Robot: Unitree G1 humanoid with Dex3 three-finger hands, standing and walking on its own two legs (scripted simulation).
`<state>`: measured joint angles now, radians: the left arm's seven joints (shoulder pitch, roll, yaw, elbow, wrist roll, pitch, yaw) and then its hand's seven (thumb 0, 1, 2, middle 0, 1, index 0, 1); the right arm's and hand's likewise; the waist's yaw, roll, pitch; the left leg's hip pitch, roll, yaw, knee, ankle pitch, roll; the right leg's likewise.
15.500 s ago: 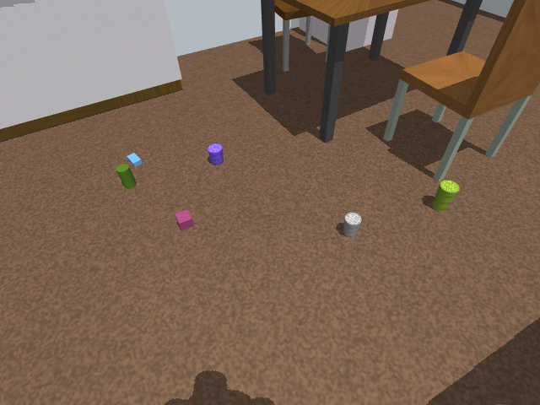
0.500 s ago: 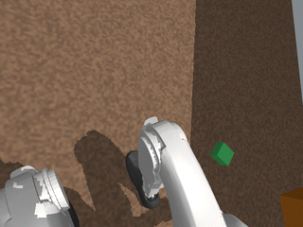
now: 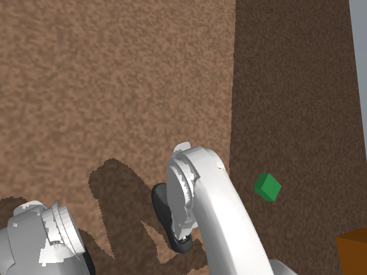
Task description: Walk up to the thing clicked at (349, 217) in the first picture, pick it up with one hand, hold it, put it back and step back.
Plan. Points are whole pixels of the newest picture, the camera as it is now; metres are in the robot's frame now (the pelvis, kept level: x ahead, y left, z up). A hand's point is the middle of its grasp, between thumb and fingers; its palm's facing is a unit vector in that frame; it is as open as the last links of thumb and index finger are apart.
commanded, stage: close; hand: left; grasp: from above
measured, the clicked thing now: out of the picture +0.48 +0.27 -0.26
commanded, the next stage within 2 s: settle in 0.30 s
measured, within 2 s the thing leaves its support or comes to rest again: leaves its support in 0.78 s
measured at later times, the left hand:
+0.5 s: hand out of the picture +0.47 +0.27 -0.23, palm faces -0.44 -0.10 -0.89, open 11.2 cm
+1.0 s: hand out of the picture +0.47 +0.28 -0.16, palm faces -0.39 -0.07 -0.92, open 9.8 cm
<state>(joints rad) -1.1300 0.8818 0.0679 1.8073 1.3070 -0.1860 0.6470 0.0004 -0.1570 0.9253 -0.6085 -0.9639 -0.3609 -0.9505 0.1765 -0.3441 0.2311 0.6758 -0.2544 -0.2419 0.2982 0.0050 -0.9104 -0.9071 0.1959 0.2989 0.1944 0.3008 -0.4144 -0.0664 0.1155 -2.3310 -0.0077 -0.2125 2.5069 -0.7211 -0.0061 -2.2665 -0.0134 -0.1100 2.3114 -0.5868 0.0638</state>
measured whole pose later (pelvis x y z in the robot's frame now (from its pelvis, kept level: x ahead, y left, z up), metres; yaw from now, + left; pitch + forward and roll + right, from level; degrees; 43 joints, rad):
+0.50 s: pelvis +0.00 +0.00 +0.00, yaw +0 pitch +30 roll -13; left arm -1.13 0.88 0.05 1.80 1.29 -0.18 0.64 0.01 -0.16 0.92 -0.67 -0.87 -0.38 -0.89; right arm 0.18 -0.35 0.24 0.67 -0.26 -0.24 0.30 0.01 -0.91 -0.91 0.20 0.30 0.19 0.30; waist -0.42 -0.07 0.12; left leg -2.32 -0.01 -0.22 2.50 -0.72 -0.01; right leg -2.26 -0.01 -0.11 2.30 -0.59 0.06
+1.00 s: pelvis +0.01 +0.00 +0.02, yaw +3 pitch +36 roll -9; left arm -0.99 0.68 0.05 1.49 1.23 -0.08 0.49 0.04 0.01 0.70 -0.76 -0.85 -0.57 -0.83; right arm 0.19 -0.32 0.08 0.74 -0.17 -0.17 0.29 0.01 -0.92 -0.91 0.20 0.30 0.19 0.30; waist -0.31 0.03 -0.05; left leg -2.31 0.00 -0.15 2.42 -0.74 -0.01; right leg -2.28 -0.03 -0.07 2.28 -0.62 0.05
